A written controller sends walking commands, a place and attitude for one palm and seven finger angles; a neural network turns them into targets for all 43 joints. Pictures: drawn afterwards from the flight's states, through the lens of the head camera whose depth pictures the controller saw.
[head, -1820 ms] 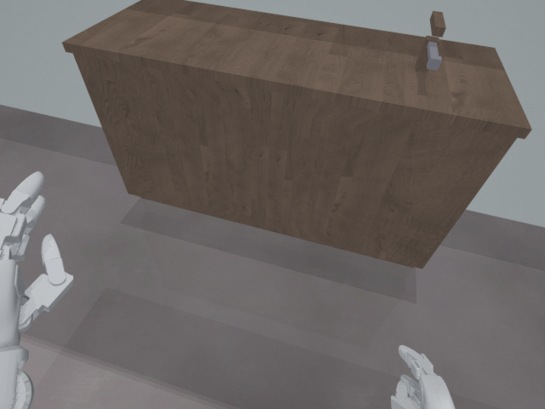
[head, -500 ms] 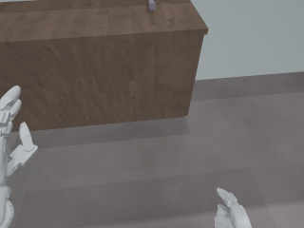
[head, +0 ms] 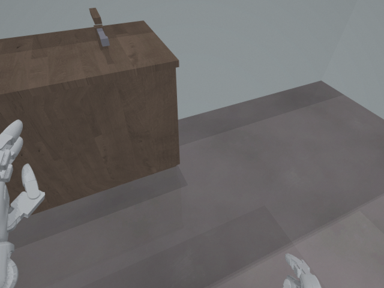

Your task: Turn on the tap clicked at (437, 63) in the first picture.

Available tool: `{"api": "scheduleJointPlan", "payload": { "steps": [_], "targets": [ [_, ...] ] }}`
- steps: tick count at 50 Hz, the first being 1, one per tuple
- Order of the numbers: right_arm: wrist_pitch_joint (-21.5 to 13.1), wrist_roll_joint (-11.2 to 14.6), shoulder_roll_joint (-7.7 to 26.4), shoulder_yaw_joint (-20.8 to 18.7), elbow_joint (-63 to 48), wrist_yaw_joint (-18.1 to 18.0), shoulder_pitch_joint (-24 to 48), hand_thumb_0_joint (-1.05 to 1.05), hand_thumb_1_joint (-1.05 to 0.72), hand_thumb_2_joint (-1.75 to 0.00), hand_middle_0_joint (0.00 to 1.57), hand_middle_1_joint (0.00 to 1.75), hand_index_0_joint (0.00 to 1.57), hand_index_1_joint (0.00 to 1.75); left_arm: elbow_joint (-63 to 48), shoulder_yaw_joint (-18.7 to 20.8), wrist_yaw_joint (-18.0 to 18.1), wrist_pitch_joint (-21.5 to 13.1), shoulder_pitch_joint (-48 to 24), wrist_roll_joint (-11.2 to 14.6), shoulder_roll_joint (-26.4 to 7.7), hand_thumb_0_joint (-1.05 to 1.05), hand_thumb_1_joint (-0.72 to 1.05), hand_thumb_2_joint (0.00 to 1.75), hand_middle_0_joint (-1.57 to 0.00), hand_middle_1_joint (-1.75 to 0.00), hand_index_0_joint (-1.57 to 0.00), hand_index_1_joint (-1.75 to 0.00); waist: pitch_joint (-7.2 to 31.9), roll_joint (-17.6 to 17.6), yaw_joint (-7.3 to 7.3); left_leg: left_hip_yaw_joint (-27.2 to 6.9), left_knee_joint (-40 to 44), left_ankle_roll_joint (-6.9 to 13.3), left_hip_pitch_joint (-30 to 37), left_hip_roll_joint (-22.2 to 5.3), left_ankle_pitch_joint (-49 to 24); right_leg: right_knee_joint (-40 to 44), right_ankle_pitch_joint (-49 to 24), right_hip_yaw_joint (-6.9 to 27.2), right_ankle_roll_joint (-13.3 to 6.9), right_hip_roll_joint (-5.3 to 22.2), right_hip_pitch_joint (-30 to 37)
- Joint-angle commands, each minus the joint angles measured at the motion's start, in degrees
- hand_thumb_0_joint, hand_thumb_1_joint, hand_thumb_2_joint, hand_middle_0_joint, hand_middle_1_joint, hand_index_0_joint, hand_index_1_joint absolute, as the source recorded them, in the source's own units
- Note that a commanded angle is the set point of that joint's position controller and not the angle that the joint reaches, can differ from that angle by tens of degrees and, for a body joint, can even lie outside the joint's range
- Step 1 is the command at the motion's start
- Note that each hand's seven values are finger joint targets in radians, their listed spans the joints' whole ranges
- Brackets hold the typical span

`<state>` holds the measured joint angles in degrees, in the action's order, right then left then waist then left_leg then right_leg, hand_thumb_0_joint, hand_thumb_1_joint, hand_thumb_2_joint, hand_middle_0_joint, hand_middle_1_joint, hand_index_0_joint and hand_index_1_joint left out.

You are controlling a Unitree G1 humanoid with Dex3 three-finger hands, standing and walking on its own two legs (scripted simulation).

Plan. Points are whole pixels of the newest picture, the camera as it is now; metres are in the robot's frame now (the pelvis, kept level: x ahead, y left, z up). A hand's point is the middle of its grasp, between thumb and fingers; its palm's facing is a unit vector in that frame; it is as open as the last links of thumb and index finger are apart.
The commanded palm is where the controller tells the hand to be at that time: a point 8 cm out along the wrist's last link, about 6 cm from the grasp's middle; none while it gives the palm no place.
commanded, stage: walk to a spot facing it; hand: left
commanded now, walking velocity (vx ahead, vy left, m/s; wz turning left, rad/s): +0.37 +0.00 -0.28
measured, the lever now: (104, 41) +0.94 +0.38 +0.11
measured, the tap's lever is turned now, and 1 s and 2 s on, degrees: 0 0 0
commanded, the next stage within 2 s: take the last steps up to it in 0.40 s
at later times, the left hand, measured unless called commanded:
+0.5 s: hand (109, 129) +0.35 +0.17 +0.19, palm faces +0.38 -0.80 -0.45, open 7.4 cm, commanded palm +0.30 +0.22 +0.18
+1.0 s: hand (114, 106) +0.44 +0.19 +0.17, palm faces +0.56 -0.74 -0.37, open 7.4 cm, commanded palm +0.39 +0.22 +0.18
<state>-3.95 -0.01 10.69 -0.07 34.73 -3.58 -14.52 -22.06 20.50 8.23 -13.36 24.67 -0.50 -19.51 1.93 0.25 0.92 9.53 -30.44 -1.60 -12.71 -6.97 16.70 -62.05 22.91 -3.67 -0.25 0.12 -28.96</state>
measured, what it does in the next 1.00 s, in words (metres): walks ahead: right foot, then left foot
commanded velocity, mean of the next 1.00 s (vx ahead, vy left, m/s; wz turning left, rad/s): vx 0.29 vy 0.03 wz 0.16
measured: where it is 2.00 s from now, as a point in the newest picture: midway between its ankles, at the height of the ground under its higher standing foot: (204, 246)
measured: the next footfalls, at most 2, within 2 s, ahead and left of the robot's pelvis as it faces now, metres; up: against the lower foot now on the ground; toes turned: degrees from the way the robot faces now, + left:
right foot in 0.14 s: +0.11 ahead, -0.14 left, +0.00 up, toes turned -13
left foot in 0.54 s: +0.27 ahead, +0.07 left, +0.00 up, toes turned +9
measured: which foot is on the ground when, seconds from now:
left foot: down 0.00-0.14, up 0.16-0.52, down 0.54-0.78, up 0.80-1.00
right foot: up 0.00-0.12, down 0.14-0.54, up 0.56-0.76, down 0.78-1.00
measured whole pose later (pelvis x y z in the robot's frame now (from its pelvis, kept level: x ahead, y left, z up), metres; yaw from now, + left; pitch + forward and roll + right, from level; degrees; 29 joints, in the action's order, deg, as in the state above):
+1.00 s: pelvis +0.26 -0.07 +0.00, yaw +7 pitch +0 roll +2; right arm -2.5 -0.1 12.2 0.7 37.2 -3.7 -11.9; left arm -25.5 18.9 9.4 -12.3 23.2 0.3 -17.4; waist -2.2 0.9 -3.0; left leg 8.2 -42.9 -0.1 -23.9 -3.5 20.1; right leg -30.9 20.9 -10.0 1.1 7.2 -9.5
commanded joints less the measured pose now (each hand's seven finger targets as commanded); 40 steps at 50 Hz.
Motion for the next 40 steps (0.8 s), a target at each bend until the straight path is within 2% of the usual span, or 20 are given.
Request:
{"api": "scheduleJointPlan", "payload": {
  "steps": [1,5,6,7,8,9,10,12,15,20,24,25,26,27,29,33,37,38,39,40],
  "targets": [
    [-3.81,-0.61,7.83,-2.33,-8.00,-0.60,6.02,0.00,-0.90,-0.90,0.20,0.30,0.20,0.30,-16.99,4.65,0.95,-3.63,-4.42,-0.43,-10.12,0.00,0.90,0.90,-0.20,-0.30,-0.20,-0.30,-3.79,-14.24,-0.62,-7.08,16.79,8.62,-2.94,-14.31,8.08,12.39,-0.60,-3.70,1.11,4.09,0.65],
    [-3.48,-0.44,7.14,-2.01,-8.25,-0.65,5.77,0.00,-0.90,-0.90,0.20,0.30,0.20,0.30,-14.45,6.26,1.16,-2.34,-4.46,0.37,-11.08,0.00,0.90,0.90,-0.20,-0.30,-0.20,-0.30,1.06,-10.83,-1.18,0.05,0.94,5.87,-4.80,-10.50,1.35,30.13,-3.78,-10.15,0.59,-0.99,18.43],
    [-3.09,-0.18,6.61,-2.05,-7.88,-0.53,5.67,0.00,-0.90,-0.90,0.20,0.30,0.20,0.30,-13.08,7.16,1.30,-1.76,-3.99,0.34,-12.05,0.00,0.90,0.90,-0.20,-0.30,-0.20,-0.30,3.24,-3.30,-1.81,1.97,-12.19,4.87,-10.30,-7.44,-0.88,34.19,-3.83,-4.35,-1.57,1.29,26.31],
    [-2.55,0.35,5.05,-2.07,-8.47,-0.17,5.70,0.00,-0.90,-0.90,0.20,0.30,0.20,0.30,-13.31,8.04,1.58,-1.57,-4.71,0.11,-13.62,0.00,0.90,0.90,-0.20,-0.30,-0.20,-0.30,5.81,13.16,-1.55,4.40,-30.58,2.49,-23.24,-0.38,6.87,39.96,-4.74,18.43,-8.15,13.66,34.15],
    [-3.03,0.30,6.08,-2.10,-9.75,0.12,8.90,0.00,-0.90,-0.90,0.20,0.30,0.20,0.30,-13.72,11.26,2.03,-1.50,-4.53,1.14,-15.93,0.00,0.90,0.90,-0.20,-0.30,-0.20,-0.30,5.88,17.96,-2.86,-2.96,-41.74,1.40,-31.52,2.08,15.88,45.02,-8.31,35.91,-13.32,22.36,33.74],
    [-2.86,0.26,6.86,-2.75,-8.49,0.74,8.91,0.00,-0.90,-0.90,0.20,0.30,0.20,0.30,-16.01,10.41,1.43,-2.12,-5.32,1.73,-15.32,0.00,0.90,0.90,-0.20,-0.30,-0.20,-0.30,6.10,11.70,-2.07,-9.21,-45.52,1.12,-31.09,0.14,13.72,46.25,-0.62,36.71,-14.05,23.38,31.32],
    [-2.37,0.40,6.43,-2.23,-7.99,0.90,8.74,0.00,-0.90,-0.90,0.20,0.30,0.20,0.30,-17.17,11.38,1.36,-2.50,-1.45,1.91,-16.05,0.00,0.90,0.90,-0.20,-0.30,-0.20,-0.30,4.12,8.10,-1.88,-10.73,-47.22,0.79,-33.13,-1.19,10.76,45.68,-1.79,34.17,-14.91,24.19,30.72],
    [-0.67,0.29,5.95,-1.63,-6.63,1.19,8.65,0.00,-0.90,-0.90,0.20,0.30,0.20,0.30,-18.95,10.99,1.26,-3.45,2.38,1.60,-14.01,0.00,0.90,0.90,-0.20,-0.30,-0.20,-0.30,3.59,4.04,-0.90,-10.36,-45.06,-0.24,-32.04,-2.48,5.71,44.14,-13.15,19.87,-12.73,21.28,28.63],
    [0.32,0.14,6.08,-2.00,-7.16,0.71,8.54,0.00,-0.90,-0.90,0.20,0.30,0.20,0.30,-21.02,10.94,1.62,-4.21,2.80,1.68,-13.37,0.00,0.90,0.90,-0.20,-0.30,-0.20,-0.30,3.60,5.60,-0.03,-8.67,-30.29,0.04,-24.78,-3.41,3.49,43.13,-21.32,7.96,-10.12,19.41,23.70],
    [-0.91,-0.22,4.85,-2.29,-9.11,-0.12,7.42,0.00,-0.90,-0.90,0.20,0.30,0.20,0.30,-20.26,9.81,2.94,-3.56,3.73,1.94,-12.07,0.00,0.90,0.90,-0.20,-0.30,-0.20,-0.30,3.31,6.05,-2.23,0.74,-10.36,1.62,-13.65,1.98,-1.56,41.23,-23.69,2.73,-8.33,17.30,23.71],
    [-1.37,0.04,5.97,-3.47,-9.12,-0.96,4.47,0.00,-0.90,-0.90,0.20,0.30,0.20,0.30,-19.29,7.05,3.16,-2.90,-0.27,1.75,-11.20,0.00,0.90,0.90,-0.20,-0.30,-0.20,-0.30,2.76,3.84,-0.15,2.73,0.17,2.46,-0.56,4.84,-7.59,30.51,-26.32,-1.99,-4.67,15.61,19.88],
    [-1.55,0.09,6.67,-3.83,-9.29,-1.30,3.84,0.00,-0.90,-0.90,0.20,0.30,0.20,0.30,-20.99,6.72,3.14,-3.39,-2.61,1.69,-11.64,0.00,0.90,0.90,-0.20,-0.30,-0.20,-0.30,5.01,-0.04,0.92,-0.24,3.20,4.00,6.74,3.95,-9.81,20.58,-28.56,-3.39,-2.65,13.37,16.53],
    [-1.57,0.18,7.84,-4.00,-9.60,-1.29,4.41,0.00,-0.90,-0.90,0.20,0.30,0.20,0.30,-20.97,7.90,3.23,-3.79,-2.69,1.97,-12.26,0.00,0.90,0.90,-0.20,-0.30,-0.20,-0.30,7.37,-11.02,0.55,-16.40,5.88,9.73,14.12,-5.86,-19.22,8.30,-17.33,-5.58,0.85,6.86,7.82],
    [-1.71,0.46,7.55,-3.57,-9.77,-0.61,4.71,0.00,-0.90,-0.90,0.20,0.30,0.20,0.30,-20.40,7.55,2.97,-4.40,-3.29,2.36,-11.71,0.00,0.90,0.90,-0.20,-0.30,-0.20,-0.30,8.05,-17.62,-0.30,-33.54,8.30,16.61,17.71,-16.12,-30.05,-2.67,10.94,-2.13,1.79,1.60,-1.27],
    [-1.86,0.29,7.59,-3.83,-8.63,-0.21,6.20,0.00,-0.90,-0.90,0.20,0.30,0.20,0.30,-19.85,8.35,1.50,-3.70,-3.35,1.84,-14.20,0.00,0.90,0.90,-0.20,-0.30,-0.20,-0.30,5.16,-14.60,-0.26,-37.32,10.32,18.91,10.61,-18.10,-14.52,-7.28,12.32,5.01,1.59,4.65,-5.32],
    [-3.13,0.67,6.99,-3.35,-8.34,0.41,7.14,0.00,-0.90,-0.90,0.20,0.30,0.20,0.30,-26.28,7.83,1.53,-4.05,0.87,2.08,-11.27,0.00,0.90,0.90,-0.20,-0.30,-0.20,-0.30,3.37,-15.93,-1.56,-16.88,11.46,12.27,-5.49,-9.50,0.73,12.08,5.44,-1.74,1.80,4.50,9.04],
    [-3.30,0.58,6.54,-2.76,-8.07,-0.13,6.18,0.00,-0.90,-0.90,0.20,0.30,0.20,0.30,-19.86,7.29,1.92,-2.56,0.13,1.98,-9.68,0.00,0.90,0.90,-0.20,-0.30,-0.20,-0.30,3.08,-10.04,-1.43,-10.29,3.72,6.81,-15.76,-4.60,15.85,30.02,0.49,-5.68,1.57,2.33,23.89],
    [-2.86,0.64,5.74,-2.72,-8.04,-0.29,5.83,0.00,-0.90,-0.90,0.20,0.30,0.20,0.30,-17.45,7.22,1.84,-2.20,-1.37,1.63,-10.18,0.00,0.90,0.90,-0.20,-0.30,-0.20,-0.30,1.76,-0.92,-1.50,-5.82,-7.70,4.75,-18.29,-0.55,16.90,38.30,6.41,2.81,-0.87,7.46,22.69],
    [-2.39,0.51,4.76,-2.38,-8.49,-0.46,5.90,0.00,-0.90,-0.90,0.20,0.30,0.20,0.30,-14.56,7.19,1.91,-1.41,-1.58,1.77,-10.96,0.00,0.90,0.90,-0.20,-0.30,-0.20,-0.30,-0.33,14.51,-1.67,-1.65,-22.84,2.03,-25.73,5.70,16.36,47.04,11.64,23.91,-6.70,18.91,22.66],
    [-3.08,0.51,6.15,-2.31,-8.75,-0.43,9.49,0.00,-0.90,-0.90,0.20,0.30,0.20,0.30,-14.96,6.84,2.04,-0.98,-6.50,2.33,-12.35,0.00,0.90,0.90,-0.20,-0.30,-0.20,-0.30,-2.53,18.54,-2.78,-6.26,-33.40,1.28,-30.45,4.33,14.55,50.83,9.51,35.11,-10.90,26.15,22.61]
  ]
}}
